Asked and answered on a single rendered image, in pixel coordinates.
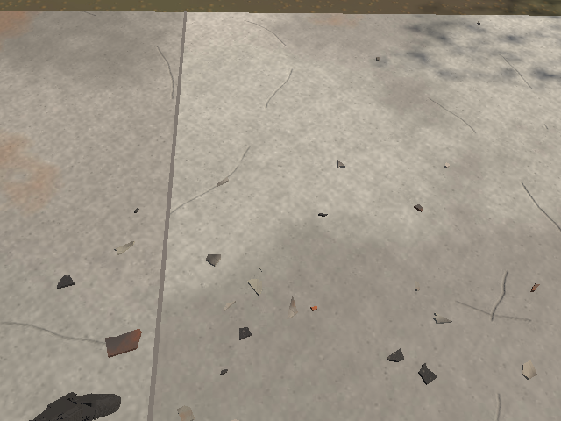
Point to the robot left hand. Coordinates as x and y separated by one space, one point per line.
80 408

